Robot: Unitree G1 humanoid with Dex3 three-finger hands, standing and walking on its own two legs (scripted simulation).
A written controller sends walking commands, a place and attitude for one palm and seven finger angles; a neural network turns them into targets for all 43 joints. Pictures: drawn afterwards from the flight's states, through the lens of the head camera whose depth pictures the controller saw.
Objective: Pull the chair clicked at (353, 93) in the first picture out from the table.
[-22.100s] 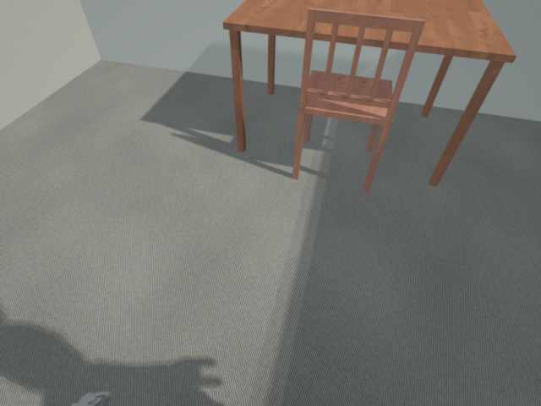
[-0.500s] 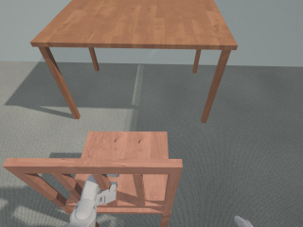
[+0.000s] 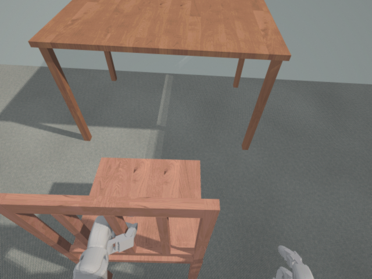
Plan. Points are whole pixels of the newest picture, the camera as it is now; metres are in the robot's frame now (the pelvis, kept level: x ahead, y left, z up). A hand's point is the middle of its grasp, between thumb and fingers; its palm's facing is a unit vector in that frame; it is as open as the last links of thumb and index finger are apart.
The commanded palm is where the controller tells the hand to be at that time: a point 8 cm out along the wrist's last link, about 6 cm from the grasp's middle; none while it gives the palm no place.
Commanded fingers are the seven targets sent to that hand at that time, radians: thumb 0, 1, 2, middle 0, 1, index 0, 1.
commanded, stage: open the thumb and straighten the fingers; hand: left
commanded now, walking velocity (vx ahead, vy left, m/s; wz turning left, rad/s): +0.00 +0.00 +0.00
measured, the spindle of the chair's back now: (123, 233) +0.24 +0.16 -0.09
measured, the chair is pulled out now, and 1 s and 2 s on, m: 0.68 0.68 0.67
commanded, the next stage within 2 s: draw the fingers out of the gap in 0.60 s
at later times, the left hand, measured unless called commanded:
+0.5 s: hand (122, 231) +0.24 +0.16 -0.06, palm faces +0.07 -0.98 -0.17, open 16.2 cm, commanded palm +0.21 +0.21 -0.04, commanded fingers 0.00 -0.55 0.20 0.00 0.00 0.00 0.00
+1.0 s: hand (114, 258) +0.18 +0.16 -0.07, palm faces +0.06 -0.98 -0.16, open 17.5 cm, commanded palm +0.15 +0.21 -0.04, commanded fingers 0.00 -0.55 0.20 0.00 0.00 0.00 0.00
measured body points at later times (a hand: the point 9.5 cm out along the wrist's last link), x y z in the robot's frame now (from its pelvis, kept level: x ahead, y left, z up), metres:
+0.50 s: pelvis +0.02 +0.00 -0.03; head +0.06 -0.01 +0.42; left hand +0.23 +0.21 -0.05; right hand +0.18 -0.24 -0.12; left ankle -0.04 +0.13 -0.73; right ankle +0.04 -0.13 -0.73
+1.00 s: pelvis +0.02 +0.01 -0.04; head +0.05 +0.00 +0.41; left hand +0.18 +0.21 -0.05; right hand +0.20 -0.23 -0.12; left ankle -0.04 +0.13 -0.73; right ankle +0.04 -0.13 -0.73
